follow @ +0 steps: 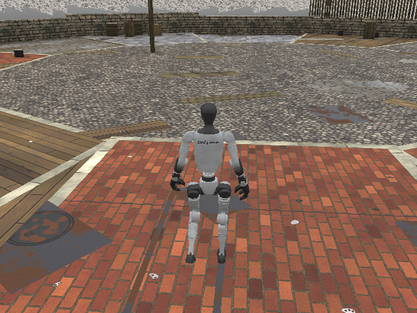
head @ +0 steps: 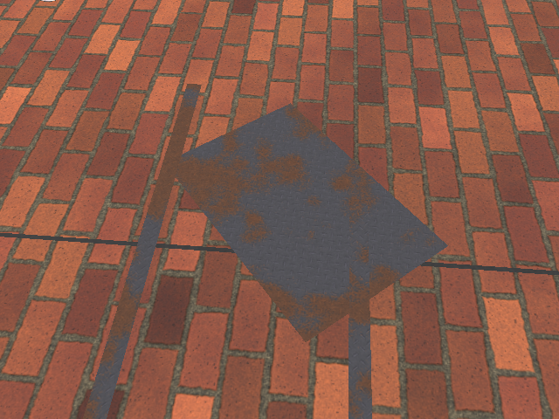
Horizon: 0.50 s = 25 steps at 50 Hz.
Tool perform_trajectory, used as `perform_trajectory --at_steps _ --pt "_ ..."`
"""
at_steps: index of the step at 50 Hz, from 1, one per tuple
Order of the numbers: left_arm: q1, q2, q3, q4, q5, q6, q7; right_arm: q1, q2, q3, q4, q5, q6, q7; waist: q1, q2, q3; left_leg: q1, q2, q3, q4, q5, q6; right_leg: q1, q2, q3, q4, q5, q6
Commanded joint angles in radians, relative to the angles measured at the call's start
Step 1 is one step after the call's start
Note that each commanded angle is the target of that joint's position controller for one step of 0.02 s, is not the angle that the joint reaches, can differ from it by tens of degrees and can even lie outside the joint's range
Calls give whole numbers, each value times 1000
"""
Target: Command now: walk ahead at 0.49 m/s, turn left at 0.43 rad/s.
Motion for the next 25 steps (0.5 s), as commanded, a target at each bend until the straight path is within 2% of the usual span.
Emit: perform_trajectory --at_steps 1,2,4,6,9,11,13,15,16,17,18,19,20,21,22,23,24,25 --pt "53 79 20 -7 1 -14 -11 50 -21 -9 -66 3 0 4 -5 -106 -51 -159 105 -30 -22 49 3 156 -268 282 -270 10 -182" --pt "62 90 25 7 -6 -19 -14 31 -11 -5 -77 0 4 3 -7 -101 -31 -175 112 -27 -69 56 2 140 -272 255 -291 36 -196" --pt "79 123 34 26 -11 -23 -14 -38 -13 1 -109 -15 3 3 -3 -80 -10 -224 125 -20 -177 115 -8 150 -286 220 -317 88 -216" --pt "89 143 38 35 -16 -15 -11 -97 -17 8 -129 -22 -8 11 7 -73 -10 -238 137 5 -302 222 -13 177 -276 173 -322 123 -210" --pt "118 167 39 47 -26 1 -6 -205 -12 19 -154 -17 -24 27 45 -84 5 -173 112 67 -489 340 -19 168 -240 91 -304 144 -175" --pt "166 182 40 66 -34 11 -8 -269 -20 20 -176 -10 -26 35 72 -97 14 -148 94 89 -560 345 -21 197 -253 88 -287 114 -163" --pt "200 188 38 85 -42 23 -9 -316 -38 16 -203 -6 -28 41 79 -107 28 -139 83 91 -617 297 -6 244 -284 113 -260 93 -151" --pt "203 199 38 94 -46 38 -7 -298 -62 6 -211 -6 -37 46 46 -118 24 -71 57 103 -682 240 15 270 -305 142 -202 120 -135" --pt "185 206 37 92 -46 45 -5 -225 -85 -9 -192 -10 -41 45 -7 -118 -9 46 28 124 -727 243 28 258 -286 130 -120 217 -116" --pt "186 182 27 90 -40 47 -3 -77 -136 -38 -146 -15 -42 36 -74 -95 -97 257 12 126 -741 247 51 207 -231 90 61 323 -87" --pt "175 118 0 58 -16 41 -4 117 -226 -67 -116 -31 -39 21 -152 21 -253 552 208 -78 -734 251 116 14 -161 29 391 124 -37" --pt "282 -3 -32 41 -23 21 -5 164 -304 -79 -109 -45 -30 19 -94 282 -366 809 438 -511 -857 104 249 -344 -8 43 729 -413 13" --pt "248 109 -4 60 -51 10 -4 169 -202 -55 -108 -41 -37 24 -125 163 -339 747 427 -574 -918 32 239 -432 -38 183 870 -432 4" --pt "186 148 13 37 -69 9 -3 103 -153 -38 -112 -33 -43 26 -101 131 -219 644 398 -414 -923 81 199 -478 -81 184 889 -341 -10" --pt "150 138 14 32 -59 16 4 22 -113 -25 -118 -29 -47 31 -67 80 -162 529 352 -291 -947 156 173 -444 -124 165 853 -253 -5" --pt "134 129 20 32 -43 28 8 -36 -77 -17 -118 -28 -51 35 -38 75 -107 437 308 -193 -985 202 154 -411 -150 165 801 -188 0" --pt "152 114 23 36 -42 43 7 -67 -59 -14 -113 -34 -58 37 -8 95 -85 371 282 -119 -1020 243 139 -353 -170 171 774 -141 5" --pt "162 92 22 39 -44 57 4 -77 -52 -17 -103 -39 -66 36 5 86 -74 334 268 -71 -1046 290 138 -320 -170 166 765 -110 8"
